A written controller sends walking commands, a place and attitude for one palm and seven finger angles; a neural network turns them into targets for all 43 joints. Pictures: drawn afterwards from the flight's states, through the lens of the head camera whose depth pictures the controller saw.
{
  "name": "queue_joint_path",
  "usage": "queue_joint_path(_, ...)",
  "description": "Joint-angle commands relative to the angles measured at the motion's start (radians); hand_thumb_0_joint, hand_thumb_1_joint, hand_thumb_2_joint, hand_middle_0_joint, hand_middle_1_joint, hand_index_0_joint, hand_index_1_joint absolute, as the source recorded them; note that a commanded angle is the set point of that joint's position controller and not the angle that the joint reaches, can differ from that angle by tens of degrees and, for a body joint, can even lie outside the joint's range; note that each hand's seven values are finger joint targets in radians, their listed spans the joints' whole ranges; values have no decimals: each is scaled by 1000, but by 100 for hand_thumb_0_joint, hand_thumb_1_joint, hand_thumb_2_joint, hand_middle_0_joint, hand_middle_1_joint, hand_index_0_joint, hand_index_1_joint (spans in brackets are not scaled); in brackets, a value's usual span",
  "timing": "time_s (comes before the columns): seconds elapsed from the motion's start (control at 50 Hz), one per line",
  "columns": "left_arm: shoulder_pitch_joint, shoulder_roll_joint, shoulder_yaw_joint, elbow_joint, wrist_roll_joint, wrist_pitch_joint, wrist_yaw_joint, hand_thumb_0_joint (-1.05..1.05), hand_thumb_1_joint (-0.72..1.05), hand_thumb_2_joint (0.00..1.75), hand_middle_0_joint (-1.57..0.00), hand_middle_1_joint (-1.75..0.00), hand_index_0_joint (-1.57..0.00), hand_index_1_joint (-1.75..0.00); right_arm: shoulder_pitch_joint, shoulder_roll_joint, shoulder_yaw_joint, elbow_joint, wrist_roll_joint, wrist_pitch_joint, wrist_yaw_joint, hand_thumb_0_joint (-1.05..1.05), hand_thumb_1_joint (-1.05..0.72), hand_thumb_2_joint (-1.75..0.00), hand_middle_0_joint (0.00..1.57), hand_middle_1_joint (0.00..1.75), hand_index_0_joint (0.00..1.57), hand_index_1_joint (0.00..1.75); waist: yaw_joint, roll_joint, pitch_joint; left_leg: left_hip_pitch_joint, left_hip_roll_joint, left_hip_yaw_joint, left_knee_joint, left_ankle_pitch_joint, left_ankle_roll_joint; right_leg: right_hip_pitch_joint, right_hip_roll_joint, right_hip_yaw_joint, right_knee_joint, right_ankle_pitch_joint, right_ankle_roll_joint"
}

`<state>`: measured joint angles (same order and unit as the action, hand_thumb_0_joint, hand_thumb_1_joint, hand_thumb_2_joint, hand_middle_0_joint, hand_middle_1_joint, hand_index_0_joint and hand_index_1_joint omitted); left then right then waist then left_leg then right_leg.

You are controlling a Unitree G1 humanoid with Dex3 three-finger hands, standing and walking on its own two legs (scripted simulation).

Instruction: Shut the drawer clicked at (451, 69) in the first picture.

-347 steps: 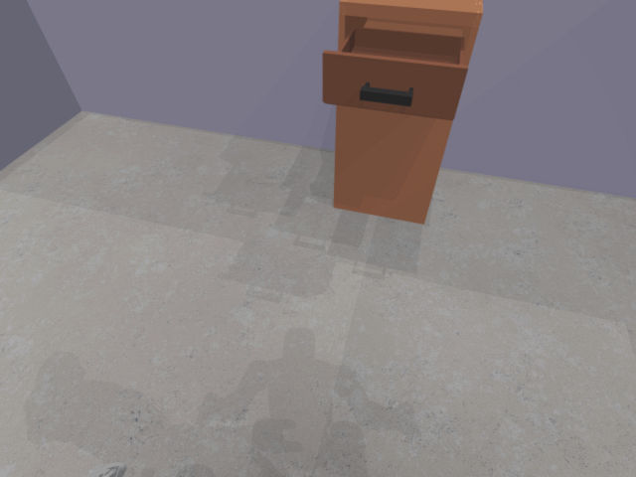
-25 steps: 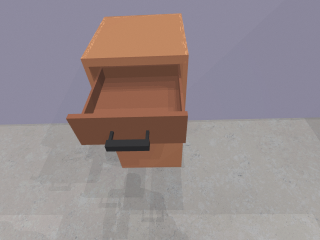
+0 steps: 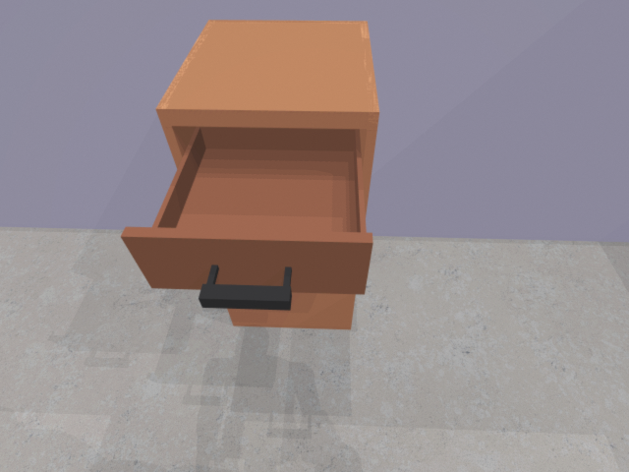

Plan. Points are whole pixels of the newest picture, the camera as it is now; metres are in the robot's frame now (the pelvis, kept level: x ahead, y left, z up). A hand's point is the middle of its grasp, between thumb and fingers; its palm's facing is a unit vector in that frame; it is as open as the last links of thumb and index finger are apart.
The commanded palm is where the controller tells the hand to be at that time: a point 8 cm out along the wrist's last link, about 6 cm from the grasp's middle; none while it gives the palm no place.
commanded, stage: shuffle to correct the standing spot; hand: left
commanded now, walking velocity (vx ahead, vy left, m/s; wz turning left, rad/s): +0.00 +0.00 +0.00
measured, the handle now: (248, 284) +0.39 +0.13 -0.02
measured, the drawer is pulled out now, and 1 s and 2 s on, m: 0.29 0.29 0.29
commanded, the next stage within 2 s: come to a stop and stand still in 0.38 s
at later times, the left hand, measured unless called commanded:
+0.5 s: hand out of the picture +0.03 +0.12 -0.18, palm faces +0.02 -0.98 -0.17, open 7.4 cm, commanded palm none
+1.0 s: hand out of the picture +0.09 +0.16 -0.17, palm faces -0.02 -0.96 -0.28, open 7.3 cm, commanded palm none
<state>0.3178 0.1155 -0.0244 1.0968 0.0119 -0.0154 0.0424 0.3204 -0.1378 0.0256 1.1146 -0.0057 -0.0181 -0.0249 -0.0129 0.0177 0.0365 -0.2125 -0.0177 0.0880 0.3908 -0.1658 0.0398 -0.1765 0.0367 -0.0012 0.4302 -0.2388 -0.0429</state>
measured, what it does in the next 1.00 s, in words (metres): shifts its weight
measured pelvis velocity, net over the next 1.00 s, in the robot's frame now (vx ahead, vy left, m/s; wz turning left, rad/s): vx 0.08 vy -0.04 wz -0.03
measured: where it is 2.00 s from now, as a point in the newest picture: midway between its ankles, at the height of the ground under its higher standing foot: outside the picture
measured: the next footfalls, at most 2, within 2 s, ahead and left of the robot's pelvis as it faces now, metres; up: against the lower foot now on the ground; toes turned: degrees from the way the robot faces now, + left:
none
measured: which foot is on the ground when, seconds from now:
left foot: down 0.00-1.00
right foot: down 0.00-1.00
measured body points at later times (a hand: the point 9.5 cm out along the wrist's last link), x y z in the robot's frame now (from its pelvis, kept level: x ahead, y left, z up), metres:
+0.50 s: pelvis +0.06 -0.03 -0.01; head +0.08 -0.04 +0.44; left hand +0.03 +0.18 -0.17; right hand +0.04 -0.25 -0.18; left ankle +0.03 +0.09 -0.74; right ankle +0.00 -0.09 -0.74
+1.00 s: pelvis +0.08 -0.04 -0.01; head +0.12 -0.05 +0.44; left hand +0.10 +0.21 -0.15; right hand +0.12 -0.26 -0.17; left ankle +0.05 +0.09 -0.74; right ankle +0.00 -0.09 -0.74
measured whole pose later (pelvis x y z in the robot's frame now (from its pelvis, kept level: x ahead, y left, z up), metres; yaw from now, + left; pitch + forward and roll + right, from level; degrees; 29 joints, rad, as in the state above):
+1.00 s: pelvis +0.08 -0.04 -0.01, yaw -2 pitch +1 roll +2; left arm 0.30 0.19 -0.01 1.01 0.01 -0.01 0.07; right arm 0.21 -0.17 0.00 1.01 -0.01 0.03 -0.04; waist 0.00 0.00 0.06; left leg -0.21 0.00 0.07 0.50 -0.28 0.01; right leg -0.12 0.08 0.02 0.48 -0.36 -0.08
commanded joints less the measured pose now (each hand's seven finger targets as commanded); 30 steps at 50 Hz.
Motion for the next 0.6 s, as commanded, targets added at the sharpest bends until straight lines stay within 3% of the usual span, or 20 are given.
queue_joint_path(0.0,61,81,9,-21,-6,-15,1,0,90,90,-20,-30,-20,-30,69,-80,-14,-8,-1,-15,-10,0,-90,-90,20,30,20,30,1,-12,27,55,125,-141,-74,50,-4,-59,-127,124,-98,98,-17)
queue_joint_path(0.08,61,83,7,-13,-6,-15,2,0,90,90,-20,-30,-20,-30,58,-81,-14,-3,-1,-13,-11,0,-90,-90,20,30,20,30,1,-17,34,65,126,-140,-74,58,-4,-55,-126,123,-102,104,-14)
queue_joint_path(0.14,67,82,11,-4,0,-10,-4,0,90,90,-20,-30,-20,-30,62,-89,-19,8,-7,-8,-10,0,-90,-90,20,30,20,30,-4,-35,51,62,132,-142,-78,-91,4,-77,-107,105,-96,-36,-20)
queue_joint_path(0.22,78,81,21,-17,9,1,-15,0,90,90,-20,-30,-20,-30,51,-114,-35,-6,-13,-1,-9,0,-90,-90,20,30,20,30,0,1,103,-5,155,-185,-104,-287,25,-128,-83,90,-54,-166,-32)
queue_joint_path(0.3,99,77,28,-25,12,-1,-22,0,90,90,-20,-30,-20,-30,52,-124,-42,-22,-14,-9,-14,0,-90,-90,20,30,20,30,7,0,83,-3,177,-200,-77,-209,48,-114,-74,74,-9,-86,-39)
queue_joint_path(0.38,123,89,35,-23,9,-7,-22,0,90,90,-20,-30,-20,-30,55,-115,-43,-24,-12,-22,-23,0,-90,-90,20,30,20,30,7,-43,9,39,156,-117,58,55,40,-44,-99,99,9,157,-50)
queue_joint_path(0.4,132,98,39,-20,9,-7,-21,0,90,90,-20,-30,-20,-30,54,-108,-43,-25,-12,-23,-26,0,-90,-90,20,30,20,30,7,-71,-4,23,138,-83,101,70,29,-9,-116,119,0,230,-54)
queue_joint_path(0.44,145,119,47,-17,7,-3,-19,0,90,90,-20,-30,-20,-30,48,-89,-41,-29,-12,-21,-30,0,-90,-90,20,30,20,30,8,-123,3,-40,101,-22,170,23,5,60,-145,161,-12,381,-70)
queue_joint_path(0.48,165,134,57,-11,6,-1,-12,0,90,90,-20,-30,-20,-30,23,-71,-38,-34,-12,-18,-34,0,-90,-90,20,30,20,30,18,-157,22,-134,58,26,272,-127,-18,140,-200,221,-30,628,-91)
queue_joint_path(0.5,170,124,55,-9,4,-2,-4,0,90,90,-20,-30,-20,-30,-1,-60,-31,-37,-10,-14,-36,0,-90,-90,20,30,20,30,23,-138,44,-178,53,15,295,-254,-26,167,-231,242,-36,774,-109)
queue_joint_path(0.52,162,116,50,-8,5,-5,1,0,90,90,-20,-30,-20,-30,-14,-51,-27,-37,-6,-13,-37,0,-90,-90,20,30,20,30,19,-90,51,-177,57,-6,290,-286,-27,171,-245,240,-25,919,-115)
queue_joint_path(0.56,114,119,43,-10,-6,-16,9,0,90,90,-20,-30,-20,-30,28,-39,-19,-20,1,-8,-43,0,-90,-90,20,30,20,30,-25,-47,28,-72,54,-23,144,-181,-25,165,-223,171,41,1156,-56)
queue_joint_path(0.58,85,124,40,-14,-14,-21,11,0,90,90,-20,-30,-20,-30,76,-50,-21,-2,0,-10,-46,0,-90,-90,20,30,20,30,-46,-56,-13,25,57,-22,61,50,-14,152,-183,125,93,1193,-4)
